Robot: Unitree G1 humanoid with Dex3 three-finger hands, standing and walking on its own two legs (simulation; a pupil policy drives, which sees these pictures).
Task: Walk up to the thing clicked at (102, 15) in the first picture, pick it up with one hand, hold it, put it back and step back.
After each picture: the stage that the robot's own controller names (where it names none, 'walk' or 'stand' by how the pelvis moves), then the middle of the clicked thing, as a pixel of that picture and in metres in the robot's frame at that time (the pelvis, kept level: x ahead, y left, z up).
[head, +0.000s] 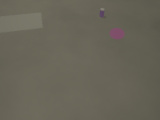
stand; (101, 12) +2.09 -0.33 -0.72
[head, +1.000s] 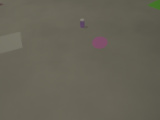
walk; (82, 23) +1.97 +0.08 -0.70
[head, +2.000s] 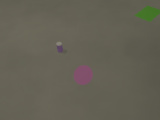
walk; (59, 47) +1.34 +0.31 -0.72
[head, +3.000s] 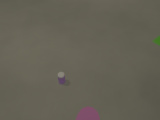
walk; (61, 78) +0.87 +0.21 -0.71
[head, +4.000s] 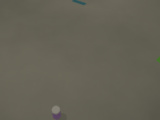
walk; (56, 112) +0.54 +0.18 -0.69
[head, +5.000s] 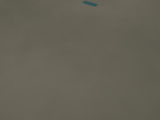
stand; out of the picture +0.39 +0.16 -0.70
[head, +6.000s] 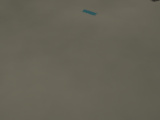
stand; out of the picture +0.35 +0.15 -0.72
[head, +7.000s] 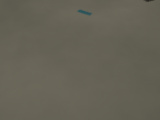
stand; out of the picture +0.38 +0.15 -0.73
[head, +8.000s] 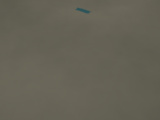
stand; out of the picture +0.36 +0.16 -0.73
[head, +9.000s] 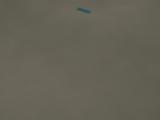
stand; out of the picture +0.35 +0.16 -0.73
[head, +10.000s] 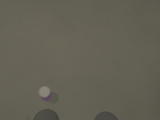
go down; (45, 93) +0.40 +0.17 -0.52
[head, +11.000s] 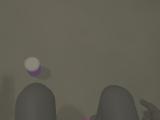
go down; (33, 67) +0.44 +0.21 -0.32
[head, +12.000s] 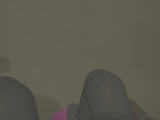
close in; out of the picture +0.41 +0.25 -0.23
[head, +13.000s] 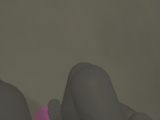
close; out of the picture +0.41 +0.27 -0.22
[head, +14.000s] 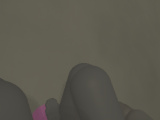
lift; out of the picture +0.39 +0.26 -0.23
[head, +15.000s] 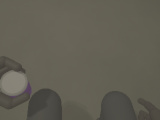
lift; (17, 87) +0.30 +0.22 -0.04
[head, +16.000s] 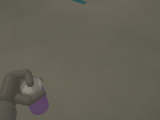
hold; (35, 96) +0.32 +0.16 +0.01
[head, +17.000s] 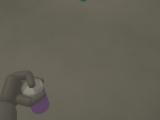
hold; (36, 96) +0.32 +0.16 -0.01
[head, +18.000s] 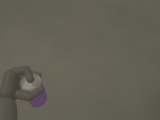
crouch; (34, 90) +0.34 +0.16 -0.06
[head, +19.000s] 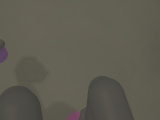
lower; out of the picture +0.46 +0.24 -0.11
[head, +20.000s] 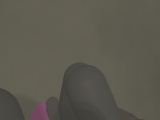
lower; out of the picture +0.40 +0.28 -0.23
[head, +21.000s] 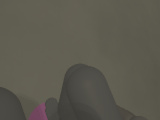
lower; out of the picture +0.40 +0.28 -0.23
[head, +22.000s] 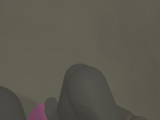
lower; out of the picture +0.41 +0.28 -0.23
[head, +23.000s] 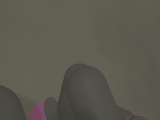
lower; out of the picture +0.41 +0.28 -0.23
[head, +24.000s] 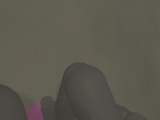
open; out of the picture +0.40 +0.27 -0.23
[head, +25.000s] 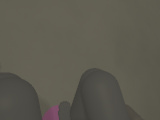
stand; out of the picture +0.39 +0.26 -0.24
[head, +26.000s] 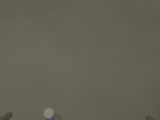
stand; (49, 114) +0.37 +0.17 -0.59
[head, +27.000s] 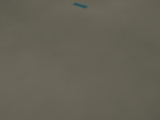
stand; out of the picture +0.37 +0.16 -0.67
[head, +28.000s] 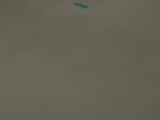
stand; out of the picture +0.36 +0.16 -0.67
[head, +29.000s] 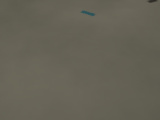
stand; out of the picture +0.39 +0.15 -0.72
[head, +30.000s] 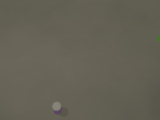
walk; (57, 108) +0.43 +0.14 -0.70
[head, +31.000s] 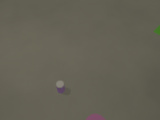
walk; (60, 86) +0.65 +0.16 -0.70
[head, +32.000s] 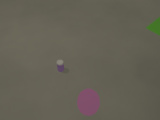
stand; (60, 65) +0.97 +0.20 -0.70
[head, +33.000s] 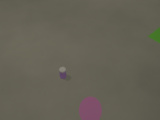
stand; (62, 72) +0.95 +0.17 -0.72
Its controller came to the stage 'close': yes
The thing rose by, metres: 0.70
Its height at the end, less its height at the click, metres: +0.00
